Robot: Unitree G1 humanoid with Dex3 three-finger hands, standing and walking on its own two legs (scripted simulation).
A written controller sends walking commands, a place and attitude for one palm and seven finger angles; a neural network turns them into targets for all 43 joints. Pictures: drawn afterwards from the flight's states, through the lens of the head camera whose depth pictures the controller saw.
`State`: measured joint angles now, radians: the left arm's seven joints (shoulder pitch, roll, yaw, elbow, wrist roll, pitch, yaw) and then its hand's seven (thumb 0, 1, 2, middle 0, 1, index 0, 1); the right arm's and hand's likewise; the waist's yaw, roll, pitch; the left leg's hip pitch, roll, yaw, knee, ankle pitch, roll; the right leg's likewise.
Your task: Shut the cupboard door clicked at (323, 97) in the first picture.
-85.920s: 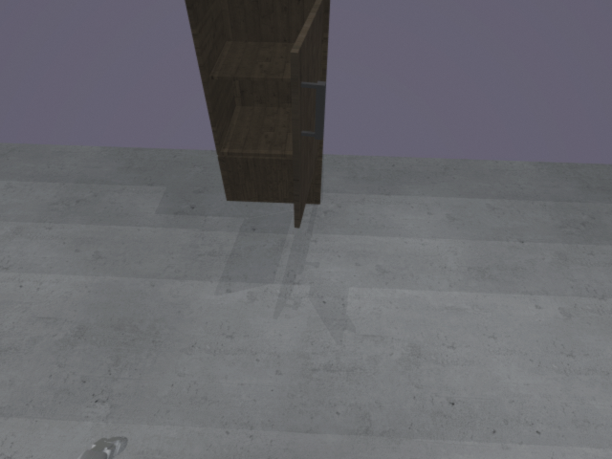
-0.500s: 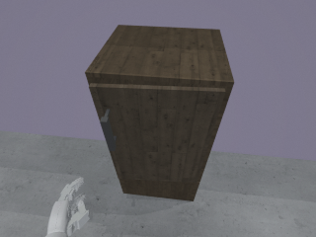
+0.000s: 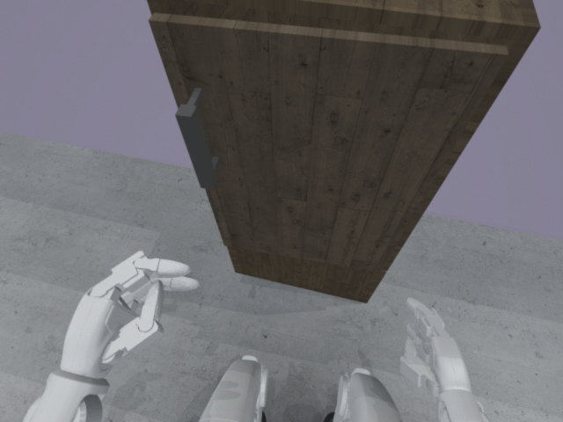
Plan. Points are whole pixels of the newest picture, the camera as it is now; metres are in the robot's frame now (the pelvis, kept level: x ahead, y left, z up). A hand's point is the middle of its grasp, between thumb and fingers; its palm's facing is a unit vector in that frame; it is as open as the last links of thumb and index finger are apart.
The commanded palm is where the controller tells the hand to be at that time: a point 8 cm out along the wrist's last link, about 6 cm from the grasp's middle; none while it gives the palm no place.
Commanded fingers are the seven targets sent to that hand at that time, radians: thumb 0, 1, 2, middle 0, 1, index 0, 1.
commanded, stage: raise the hand and make a fist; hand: left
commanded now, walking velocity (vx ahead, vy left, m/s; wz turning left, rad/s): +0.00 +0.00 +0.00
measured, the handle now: (203, 142) +0.49 +0.19 +0.08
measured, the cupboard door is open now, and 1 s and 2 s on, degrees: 3 3 3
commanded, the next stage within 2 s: bring the fist close to the handle in 1.24 s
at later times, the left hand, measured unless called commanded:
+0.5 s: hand (148, 309) +0.23 +0.19 +0.07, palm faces -0.08 -1.00 -0.03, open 3.2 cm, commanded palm +0.21 +0.25 +0.08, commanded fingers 0.00 0.90 0.90 -1.28 -1.48 -1.28 -1.48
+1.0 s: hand (145, 293) +0.25 +0.20 +0.08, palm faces -0.08 -1.00 -0.04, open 3.1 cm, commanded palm +0.23 +0.25 +0.08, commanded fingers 0.00 0.90 0.90 -1.30 -1.50 -1.30 -1.50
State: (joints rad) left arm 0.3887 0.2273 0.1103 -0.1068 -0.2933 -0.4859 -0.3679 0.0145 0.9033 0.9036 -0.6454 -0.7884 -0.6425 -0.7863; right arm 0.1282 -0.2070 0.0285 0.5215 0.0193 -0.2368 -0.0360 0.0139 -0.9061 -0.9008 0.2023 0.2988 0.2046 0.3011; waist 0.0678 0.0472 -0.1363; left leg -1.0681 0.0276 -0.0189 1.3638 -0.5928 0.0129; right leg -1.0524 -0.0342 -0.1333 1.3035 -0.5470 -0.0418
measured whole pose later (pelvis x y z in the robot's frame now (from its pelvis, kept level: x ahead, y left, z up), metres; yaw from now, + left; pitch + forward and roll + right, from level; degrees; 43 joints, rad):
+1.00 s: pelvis +0.02 +0.01 +0.03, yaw -1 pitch +17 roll -3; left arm 0.37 0.26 0.16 -0.01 -0.29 -0.36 -0.31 0.01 0.90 0.90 -1.30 -1.50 -1.29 -1.50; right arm 0.26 -0.25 0.02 0.48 0.02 -0.15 -0.04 0.01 -0.91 -0.90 0.20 0.30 0.20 0.30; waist 0.00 0.04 -0.17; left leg -0.95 0.02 0.01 1.22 -0.57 0.03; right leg -0.94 -0.03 -0.10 1.16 -0.51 -0.01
